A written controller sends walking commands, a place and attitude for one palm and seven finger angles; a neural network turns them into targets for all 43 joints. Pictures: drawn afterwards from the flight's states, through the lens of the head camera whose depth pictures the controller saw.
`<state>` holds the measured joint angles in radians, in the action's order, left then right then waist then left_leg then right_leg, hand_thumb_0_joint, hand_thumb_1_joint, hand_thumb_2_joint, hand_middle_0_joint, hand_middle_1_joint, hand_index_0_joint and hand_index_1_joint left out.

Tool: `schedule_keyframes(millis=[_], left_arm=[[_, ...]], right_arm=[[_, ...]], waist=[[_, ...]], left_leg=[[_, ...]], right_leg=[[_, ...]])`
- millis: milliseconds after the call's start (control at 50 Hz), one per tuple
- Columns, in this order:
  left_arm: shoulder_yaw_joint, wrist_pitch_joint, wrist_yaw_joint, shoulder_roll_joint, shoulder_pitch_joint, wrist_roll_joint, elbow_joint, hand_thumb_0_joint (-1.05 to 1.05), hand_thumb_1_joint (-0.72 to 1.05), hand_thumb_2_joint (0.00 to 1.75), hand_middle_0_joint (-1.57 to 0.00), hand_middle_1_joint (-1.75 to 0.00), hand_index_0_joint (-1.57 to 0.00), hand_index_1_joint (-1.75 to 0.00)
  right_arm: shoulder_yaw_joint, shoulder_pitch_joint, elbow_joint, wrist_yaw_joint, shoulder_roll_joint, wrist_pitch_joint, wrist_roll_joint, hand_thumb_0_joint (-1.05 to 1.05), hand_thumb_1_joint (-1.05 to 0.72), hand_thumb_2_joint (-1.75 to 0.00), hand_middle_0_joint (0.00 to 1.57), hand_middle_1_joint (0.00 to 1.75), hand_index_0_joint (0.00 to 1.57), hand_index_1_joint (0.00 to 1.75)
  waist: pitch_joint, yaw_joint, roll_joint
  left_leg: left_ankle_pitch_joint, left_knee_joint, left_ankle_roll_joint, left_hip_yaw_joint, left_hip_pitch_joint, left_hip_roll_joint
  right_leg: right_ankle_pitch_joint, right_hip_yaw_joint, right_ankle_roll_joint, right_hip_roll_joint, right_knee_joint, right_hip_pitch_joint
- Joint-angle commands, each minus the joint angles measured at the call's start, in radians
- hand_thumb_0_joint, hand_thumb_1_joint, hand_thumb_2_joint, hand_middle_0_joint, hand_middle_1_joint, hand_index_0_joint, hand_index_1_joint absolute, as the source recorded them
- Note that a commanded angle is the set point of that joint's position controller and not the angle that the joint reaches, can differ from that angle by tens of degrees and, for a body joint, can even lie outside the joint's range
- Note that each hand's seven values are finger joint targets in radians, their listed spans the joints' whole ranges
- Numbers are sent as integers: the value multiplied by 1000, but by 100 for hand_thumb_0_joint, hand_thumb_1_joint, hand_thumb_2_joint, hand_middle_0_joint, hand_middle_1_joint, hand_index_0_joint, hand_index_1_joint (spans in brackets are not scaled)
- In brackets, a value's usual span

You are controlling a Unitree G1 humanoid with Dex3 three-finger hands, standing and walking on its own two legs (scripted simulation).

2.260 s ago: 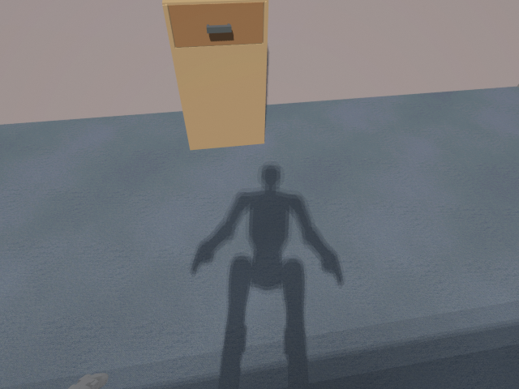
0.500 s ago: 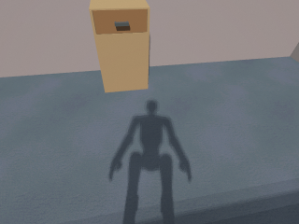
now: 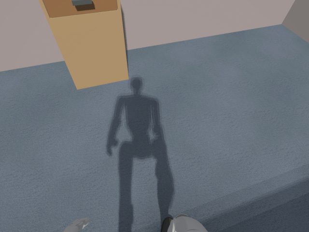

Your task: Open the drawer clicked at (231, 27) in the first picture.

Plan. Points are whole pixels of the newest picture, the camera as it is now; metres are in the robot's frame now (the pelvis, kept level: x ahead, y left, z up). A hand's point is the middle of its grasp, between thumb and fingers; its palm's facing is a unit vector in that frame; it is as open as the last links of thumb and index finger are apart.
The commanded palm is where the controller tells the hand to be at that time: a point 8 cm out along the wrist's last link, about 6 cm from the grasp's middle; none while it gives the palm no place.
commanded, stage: walk to a spot facing it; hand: left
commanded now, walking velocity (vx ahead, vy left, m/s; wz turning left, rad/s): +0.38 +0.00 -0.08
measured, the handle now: (81, 0) +1.30 +0.49 -0.02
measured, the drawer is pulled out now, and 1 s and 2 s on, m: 0.00 0.00 0.00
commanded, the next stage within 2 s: turn to face it in 1.02 s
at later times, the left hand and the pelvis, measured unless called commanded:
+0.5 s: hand (96, 224) +0.16 +0.17 -0.15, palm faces +0.14 -0.98 -0.14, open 7.4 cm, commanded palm none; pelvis +0.24 +0.02 +0.02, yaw +1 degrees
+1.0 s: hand (110, 111) +0.56 +0.20 -0.13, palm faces -0.12 -0.98 -0.18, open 7.4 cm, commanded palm none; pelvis +0.45 +0.03 +0.03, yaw -8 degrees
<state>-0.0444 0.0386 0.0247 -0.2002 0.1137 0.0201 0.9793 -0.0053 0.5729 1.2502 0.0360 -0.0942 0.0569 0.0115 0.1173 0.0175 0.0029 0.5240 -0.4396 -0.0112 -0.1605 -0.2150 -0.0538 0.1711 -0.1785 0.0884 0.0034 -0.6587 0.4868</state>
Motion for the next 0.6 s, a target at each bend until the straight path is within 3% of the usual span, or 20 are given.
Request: schedule_keyframes(millis=[0,20,40,60,80,120,140,180,220,300,340,400,440,460,480,500,520,540,560,580], left_arm=[[-66,16,-28,-232,471,5,101,0,90,90,-20,-30,-20,-30],[-67,11,-34,-224,390,-17,70,0,90,90,-20,-30,-20,-30],[-57,11,-36,-194,292,-14,51,0,90,90,-20,-30,-20,-30],[-41,15,-39,-142,233,-11,42,0,90,90,-20,-30,-20,-30],[-25,23,-41,-102,187,-6,38,0,90,90,-20,-30,-20,-30],[-11,35,-44,-66,172,2,49,0,90,90,-20,-30,-20,-30],[-10,38,-41,-66,179,2,52,0,90,90,-20,-30,-20,-30],[-9,44,-38,-56,190,2,60,0,90,90,-20,-30,-20,-30],[-10,50,-37,-55,207,1,69,0,90,90,-20,-30,-20,-30],[-7,59,-37,-50,309,-2,94,0,90,90,-20,-30,-20,-30],[-7,59,-40,-56,346,0,106,0,90,90,-20,-30,-20,-30],[-8,54,-45,-67,392,2,121,0,90,90,-20,-30,-20,-30],[-13,51,-46,-78,393,4,129,0,90,90,-20,-30,-20,-30],[-14,51,-47,-86,377,3,125,0,90,90,-20,-30,-20,-30],[-15,50,-47,-87,367,-1,126,0,90,90,-20,-30,-20,-30],[-15,50,-45,-73,357,-8,118,0,90,90,-20,-30,-20,-30],[-8,49,-36,-10,403,-18,100,0,90,90,-20,-30,-20,-30],[-8,54,-35,-30,347,-12,69,0,90,90,-20,-30,-20,-30],[-14,44,-40,-45,289,-9,75,0,90,90,-20,-30,-20,-30],[-16,39,-33,-22,241,-6,69,0,90,90,-20,-30,-20,-30]], right_arm=[[-38,11,-111,-1,-112,37,-24,0,-90,-90,20,30,20,30],[-42,-61,-144,-4,-130,27,-25,0,-90,-90,20,30,20,30],[-44,-114,-147,-16,-117,22,-17,0,-90,-90,20,30,20,30],[-45,-138,-153,-17,-110,16,-6,0,-90,-90,20,30,20,30],[-41,-140,-153,-19,-91,2,5,0,-90,-90,20,30,20,30],[-40,-94,-140,-23,-57,-22,13,0,-90,-90,20,30,20,30],[-41,-72,-139,-26,-53,-31,14,0,-90,-90,20,30,20,30],[-45,-105,-162,-31,-64,-41,15,0,-90,-90,20,30,20,30],[-50,-164,-194,-40,-68,-40,14,0,-90,-90,20,30,20,30],[-45,-355,-256,-56,-81,-22,13,0,-90,-90,20,30,20,30],[-41,-432,-282,-63,-77,-14,11,0,-90,-90,20,30,20,30],[-39,-501,-306,-67,-84,-5,10,0,-90,-90,20,30,20,30],[-44,-486,-302,-63,-99,3,10,0,-90,-90,20,30,20,30],[-49,-421,-285,-56,-113,7,11,0,-90,-90,20,30,20,30],[-57,-310,-247,-47,-132,11,16,0,-90,-90,20,30,20,30],[-72,-151,-202,-37,-192,17,22,0,-90,-90,20,30,20,30],[-102,-20,-175,-27,-326,21,31,0,-90,-90,20,30,20,30],[-100,27,-161,-22,-334,12,14,0,-90,-90,20,30,20,30],[-90,-57,-160,-16,-284,9,9,0,-90,-90,20,30,20,30],[-77,-133,-184,-15,-235,16,5,0,-90,-90,20,30,20,30]], waist=[[-337,-156,201],[-240,-143,71],[-119,-110,73],[-51,-73,2],[1,-34,-19],[-4,17,-36],[-14,31,-9],[0,39,72],[2,35,93],[18,-25,94],[22,-51,66],[13,-70,68],[-12,-56,74],[-44,-20,71],[-106,30,57],[-210,98,-10],[-338,118,-281],[-339,126,-260],[-240,101,-163],[-137,78,-102]], left_leg=[[5,-1007,32,79,701,50],[-34,-1077,69,180,739,1],[-137,-1064,68,181,765,-51],[-177,-1021,61,188,764,-83],[-202,-969,55,190,726,-104],[-229,-886,39,177,679,-106],[-253,-846,28,161,684,-109],[-305,-768,4,140,720,-120],[-368,-683,-10,129,765,-125],[-397,-463,-20,86,846,-113],[-395,-368,-13,64,831,-100],[-360,-271,10,39,807,-71],[-300,-205,31,15,724,-43],[-295,-165,42,-4,632,-14],[-341,-104,54,-22,458,15],[-420,-56,88,63,179,-55],[-494,-16,190,443,-82,-345],[-543,108,255,598,-90,-454],[-452,151,234,518,33,-426],[-434,177,213,446,172,-403]], right_leg=[[-72,728,228,-441,264,-747],[124,755,245,-462,396,-620],[286,661,196,-420,450,-450],[280,592,164,-399,453,-298],[233,491,131,-360,459,-176],[134,361,94,-297,470,-89],[112,300,80,-271,475,-79],[84,242,71,-241,502,-76],[47,213,69,-223,513,-117],[-158,195,76,-218,473,-288],[-241,192,76,-233,453,-340],[-354,201,68,-250,417,-444],[-482,196,67,-260,342,-482],[-577,170,57,-248,263,-481],[-620,132,32,-212,125,-436],[-498,102,-7,-169,-90,-292],[51,32,-60,-31,-421,-14],[391,117,-57,8,-632,103],[330,177,-50,-57,-692,143],[249,176,-54,-98,-698,169]])
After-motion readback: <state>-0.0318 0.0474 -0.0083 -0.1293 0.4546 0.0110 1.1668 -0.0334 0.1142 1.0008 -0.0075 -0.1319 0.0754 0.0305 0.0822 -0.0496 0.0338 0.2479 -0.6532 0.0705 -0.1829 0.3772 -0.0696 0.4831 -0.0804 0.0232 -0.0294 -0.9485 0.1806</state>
